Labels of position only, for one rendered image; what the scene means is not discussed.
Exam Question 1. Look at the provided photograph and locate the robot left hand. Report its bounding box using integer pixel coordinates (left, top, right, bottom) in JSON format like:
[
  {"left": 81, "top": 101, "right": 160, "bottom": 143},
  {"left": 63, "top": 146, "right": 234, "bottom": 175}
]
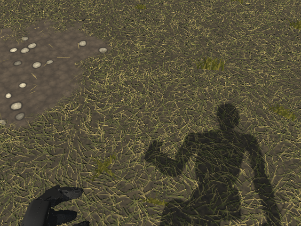
[{"left": 19, "top": 185, "right": 89, "bottom": 226}]

